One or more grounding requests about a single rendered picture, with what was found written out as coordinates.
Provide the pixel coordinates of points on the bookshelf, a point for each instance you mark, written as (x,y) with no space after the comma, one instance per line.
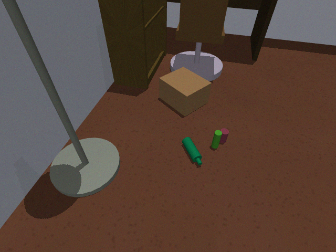
(135,32)

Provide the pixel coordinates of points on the coat stand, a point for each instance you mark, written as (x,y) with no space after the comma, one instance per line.
(86,166)

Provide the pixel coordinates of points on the desk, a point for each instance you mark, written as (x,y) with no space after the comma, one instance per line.
(265,11)

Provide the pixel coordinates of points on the office chair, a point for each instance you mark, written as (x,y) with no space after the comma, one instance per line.
(201,21)

